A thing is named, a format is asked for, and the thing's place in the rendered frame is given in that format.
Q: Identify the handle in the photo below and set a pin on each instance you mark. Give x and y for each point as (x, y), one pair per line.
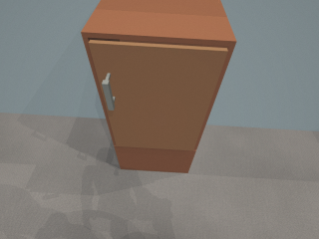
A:
(110, 100)

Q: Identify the cupboard door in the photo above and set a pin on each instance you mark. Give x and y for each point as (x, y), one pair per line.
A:
(162, 91)

